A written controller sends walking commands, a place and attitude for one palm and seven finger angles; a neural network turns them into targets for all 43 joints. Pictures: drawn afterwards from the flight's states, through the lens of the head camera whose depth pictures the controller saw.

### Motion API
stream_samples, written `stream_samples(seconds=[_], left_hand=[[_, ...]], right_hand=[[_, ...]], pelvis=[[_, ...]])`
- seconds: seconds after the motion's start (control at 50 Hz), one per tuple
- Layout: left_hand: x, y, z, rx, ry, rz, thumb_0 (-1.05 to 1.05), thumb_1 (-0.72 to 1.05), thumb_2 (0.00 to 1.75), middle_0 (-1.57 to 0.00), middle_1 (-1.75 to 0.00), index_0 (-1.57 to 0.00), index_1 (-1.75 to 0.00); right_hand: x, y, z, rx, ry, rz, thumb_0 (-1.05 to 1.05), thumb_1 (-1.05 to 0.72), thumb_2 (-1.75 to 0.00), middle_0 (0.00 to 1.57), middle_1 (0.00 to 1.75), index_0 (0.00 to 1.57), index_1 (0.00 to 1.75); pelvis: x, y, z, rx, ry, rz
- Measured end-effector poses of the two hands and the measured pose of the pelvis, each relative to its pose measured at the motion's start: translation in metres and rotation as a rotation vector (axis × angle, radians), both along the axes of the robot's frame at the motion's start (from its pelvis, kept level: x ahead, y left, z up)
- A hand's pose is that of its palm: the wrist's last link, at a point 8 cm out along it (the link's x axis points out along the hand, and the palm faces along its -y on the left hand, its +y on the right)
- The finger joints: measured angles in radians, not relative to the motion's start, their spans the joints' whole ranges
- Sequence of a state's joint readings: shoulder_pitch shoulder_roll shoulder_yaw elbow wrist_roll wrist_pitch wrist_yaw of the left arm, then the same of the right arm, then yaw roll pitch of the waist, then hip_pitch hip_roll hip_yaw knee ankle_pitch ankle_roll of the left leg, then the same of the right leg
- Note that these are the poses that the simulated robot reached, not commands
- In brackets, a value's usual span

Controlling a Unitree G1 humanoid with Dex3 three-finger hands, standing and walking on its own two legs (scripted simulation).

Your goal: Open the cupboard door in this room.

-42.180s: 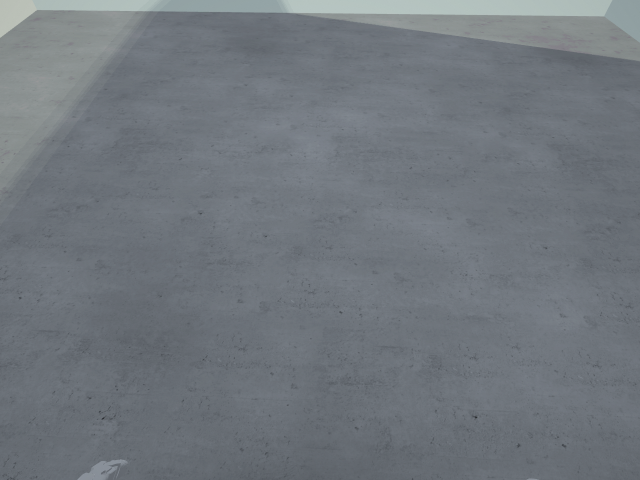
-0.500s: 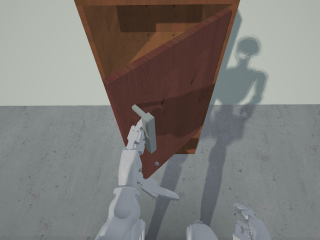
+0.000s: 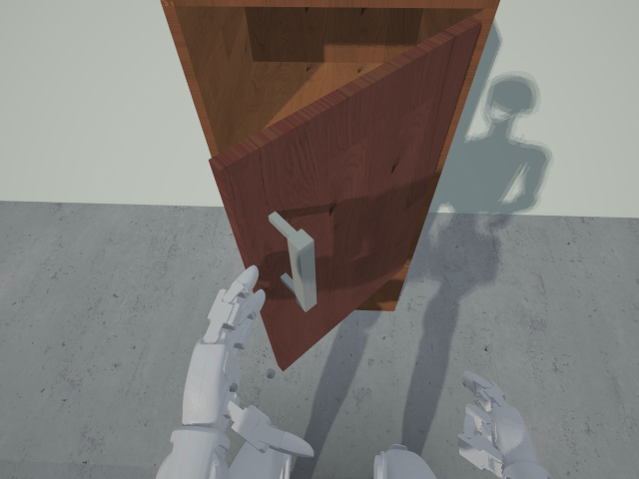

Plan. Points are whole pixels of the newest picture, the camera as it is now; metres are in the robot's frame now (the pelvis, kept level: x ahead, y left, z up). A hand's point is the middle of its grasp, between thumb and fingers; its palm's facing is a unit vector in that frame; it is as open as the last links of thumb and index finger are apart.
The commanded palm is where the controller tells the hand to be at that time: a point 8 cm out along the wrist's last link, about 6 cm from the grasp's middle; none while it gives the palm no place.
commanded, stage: slide the hand sideways off the handle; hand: left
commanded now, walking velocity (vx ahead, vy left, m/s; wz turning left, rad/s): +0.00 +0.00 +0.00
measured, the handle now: (293, 264) +0.36 +0.06 +0.06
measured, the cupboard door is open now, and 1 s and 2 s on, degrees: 44 44 44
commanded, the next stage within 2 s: draw the hand back to the body in 0.30 s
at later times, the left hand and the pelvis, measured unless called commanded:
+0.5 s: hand (232, 396) +0.20 +0.11 +0.06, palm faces -0.03 -1.00 -0.01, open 16.3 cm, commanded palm +0.18 +0.16 +0.07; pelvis +0.00 +0.00 -0.01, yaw +0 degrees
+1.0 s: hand (128, 373) +0.20 +0.18 +0.14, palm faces +0.08 -0.97 -0.22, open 15.7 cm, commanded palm +0.17 +0.23 +0.17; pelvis +0.01 +0.01 +0.05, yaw +0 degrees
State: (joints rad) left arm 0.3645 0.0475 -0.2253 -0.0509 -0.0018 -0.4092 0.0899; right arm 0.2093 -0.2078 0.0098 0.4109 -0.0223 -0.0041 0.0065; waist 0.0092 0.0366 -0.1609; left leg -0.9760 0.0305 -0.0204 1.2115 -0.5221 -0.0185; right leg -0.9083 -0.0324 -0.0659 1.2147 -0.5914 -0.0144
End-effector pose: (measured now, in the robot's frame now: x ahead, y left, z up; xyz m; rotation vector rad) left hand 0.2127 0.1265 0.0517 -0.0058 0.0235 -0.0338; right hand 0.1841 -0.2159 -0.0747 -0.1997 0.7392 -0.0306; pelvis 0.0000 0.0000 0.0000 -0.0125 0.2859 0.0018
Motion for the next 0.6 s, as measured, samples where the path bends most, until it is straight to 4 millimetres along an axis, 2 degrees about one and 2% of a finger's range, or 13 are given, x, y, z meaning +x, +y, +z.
stream_samples(seconds=[0.3, 0.44, 0.5, 0.6], left_hand=[[-0.029, 0.026, 0.002, 0.013, 0.015, 0.016, -0.01, -0.50, 0.30, -0.15, -0.30, -0.15, -0.30], [-0.028, 0.030, 0.000, 0.014, -0.007, 0.006, -0.01, -0.50, 0.30, -0.15, -0.30, -0.15, -0.30], [-0.027, 0.033, 0.009, 0.021, -0.020, 0.005, -0.01, -0.50, 0.30, -0.15, -0.30, -0.15, -0.30], [-0.032, 0.043, 0.037, 0.051, -0.028, 0.018, -0.01, -0.50, 0.30, -0.15, -0.30, -0.15, -0.30]], right_hand=[[-0.005, -0.011, -0.006, -0.013, -0.006, -0.030, 0.02, -0.90, -0.90, 0.20, 0.30, 0.21, 0.30], [-0.007, -0.011, -0.011, -0.024, -0.021, -0.037, 0.02, -0.90, -0.90, 0.20, 0.30, 0.21, 0.30], [-0.009, -0.009, -0.009, -0.015, -0.023, -0.048, 0.02, -0.90, -0.90, 0.20, 0.30, 0.21, 0.30], [-0.014, -0.004, 0.005, 0.010, -0.028, -0.070, 0.02, -0.90, -0.90, 0.20, 0.30, 0.21, 0.30]], pelvis=[[0.002, -0.004, -0.007, -0.004, 0.012, 0.002], [-0.003, -0.003, -0.013, -0.009, 0.014, 0.002], [-0.004, -0.003, -0.011, -0.009, 0.003, 0.000], [-0.003, -0.001, 0.003, -0.010, -0.037, 0.000]])
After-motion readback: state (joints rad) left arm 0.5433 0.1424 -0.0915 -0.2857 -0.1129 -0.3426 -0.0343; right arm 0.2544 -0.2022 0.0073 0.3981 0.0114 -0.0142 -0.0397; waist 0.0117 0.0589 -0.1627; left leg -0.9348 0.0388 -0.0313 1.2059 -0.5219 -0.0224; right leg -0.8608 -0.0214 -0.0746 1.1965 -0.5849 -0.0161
